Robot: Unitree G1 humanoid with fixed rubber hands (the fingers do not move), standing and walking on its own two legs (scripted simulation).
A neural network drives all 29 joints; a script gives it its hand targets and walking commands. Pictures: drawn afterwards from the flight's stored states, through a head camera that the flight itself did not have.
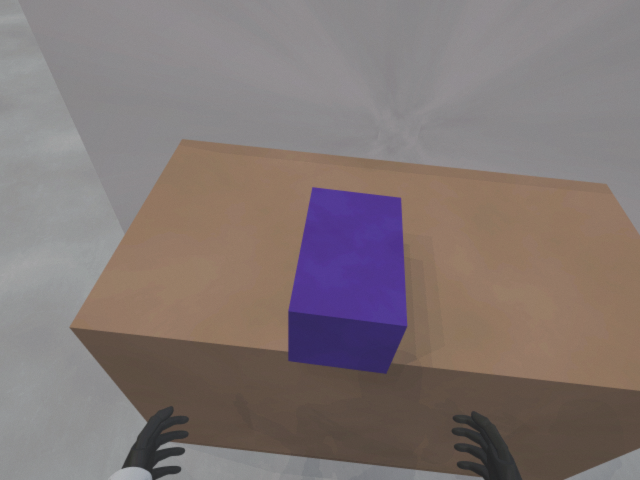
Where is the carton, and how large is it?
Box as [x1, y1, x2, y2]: [288, 187, 406, 373]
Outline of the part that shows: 312,187 288,310 288,360 385,373 406,327 400,198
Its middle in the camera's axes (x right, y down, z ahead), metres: +0.04 +0.06 +0.66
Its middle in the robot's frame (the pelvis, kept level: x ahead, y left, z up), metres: +0.45 +0.00 -0.05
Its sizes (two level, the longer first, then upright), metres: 0.264 0.161 0.151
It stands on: a pedestal, 0.65 m high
